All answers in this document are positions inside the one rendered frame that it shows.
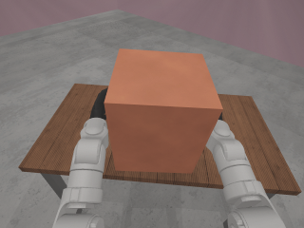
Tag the right robot forearm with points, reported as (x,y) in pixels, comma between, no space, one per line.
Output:
(240,186)

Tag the left robot forearm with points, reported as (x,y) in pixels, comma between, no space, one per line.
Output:
(84,186)

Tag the right robot upper arm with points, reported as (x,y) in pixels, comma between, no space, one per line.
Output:
(254,217)

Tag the carton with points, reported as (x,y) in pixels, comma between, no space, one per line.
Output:
(161,108)

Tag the table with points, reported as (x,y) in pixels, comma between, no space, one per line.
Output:
(52,153)

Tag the left robot upper arm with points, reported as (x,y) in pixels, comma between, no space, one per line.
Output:
(80,220)

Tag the robot left hand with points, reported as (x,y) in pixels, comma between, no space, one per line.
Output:
(98,110)

